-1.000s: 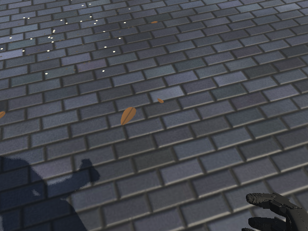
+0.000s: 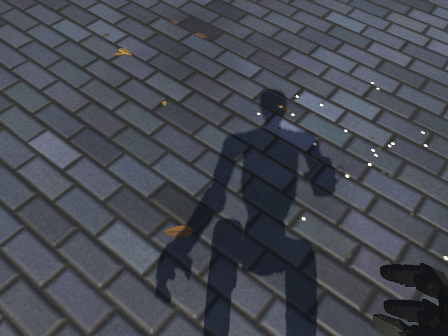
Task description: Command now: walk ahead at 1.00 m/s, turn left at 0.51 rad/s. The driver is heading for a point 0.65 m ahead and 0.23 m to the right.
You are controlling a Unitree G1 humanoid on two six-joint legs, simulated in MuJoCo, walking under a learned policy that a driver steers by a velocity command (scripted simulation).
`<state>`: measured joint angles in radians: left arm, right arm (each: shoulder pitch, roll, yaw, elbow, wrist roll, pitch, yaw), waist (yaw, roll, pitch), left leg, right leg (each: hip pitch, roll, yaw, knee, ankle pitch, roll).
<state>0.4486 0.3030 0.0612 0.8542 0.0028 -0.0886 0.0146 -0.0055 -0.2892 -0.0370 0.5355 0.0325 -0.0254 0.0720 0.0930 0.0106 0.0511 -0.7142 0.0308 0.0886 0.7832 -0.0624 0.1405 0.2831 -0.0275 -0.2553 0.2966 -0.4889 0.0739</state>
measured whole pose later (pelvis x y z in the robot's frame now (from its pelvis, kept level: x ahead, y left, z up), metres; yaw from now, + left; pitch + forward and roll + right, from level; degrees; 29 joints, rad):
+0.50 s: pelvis +0.45 -0.04 +0.00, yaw -12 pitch -1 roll +2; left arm 0.14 0.28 0.04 0.71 -0.05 -0.05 -0.07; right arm 0.39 -0.25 -0.05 0.84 -0.02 -0.07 -0.03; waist -0.01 -0.03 0.03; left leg 0.29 -0.03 0.28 0.38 -0.49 -0.02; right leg -0.64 0.00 -0.12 0.70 0.05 -0.13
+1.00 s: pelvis +0.80 -0.11 +0.02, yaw -26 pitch +1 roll +1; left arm 0.27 0.28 0.04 0.77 0.00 -0.02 0.02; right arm 0.09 -0.23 -0.02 0.71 -0.04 -0.11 0.03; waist 0.03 -0.01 0.04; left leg -0.50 -0.06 0.02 0.49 -0.02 0.05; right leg -0.27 0.14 0.15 1.03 -0.59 -0.01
